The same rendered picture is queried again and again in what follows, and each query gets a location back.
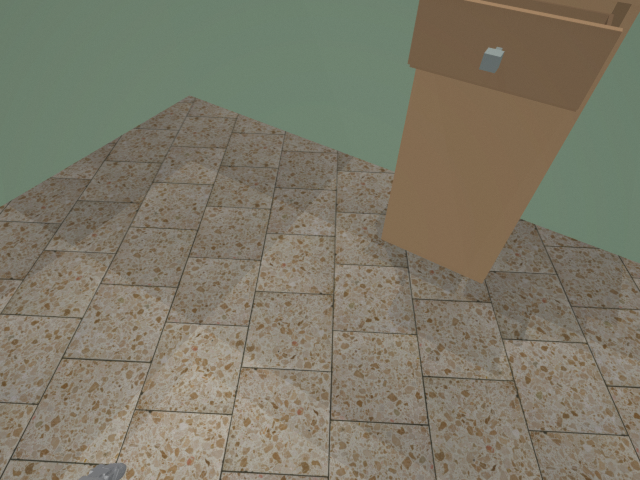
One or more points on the drawer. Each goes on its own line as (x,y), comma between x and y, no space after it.
(553,52)

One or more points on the cabinet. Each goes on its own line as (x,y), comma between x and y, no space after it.
(471,158)

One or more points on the handle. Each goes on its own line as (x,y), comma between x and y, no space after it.
(491,59)

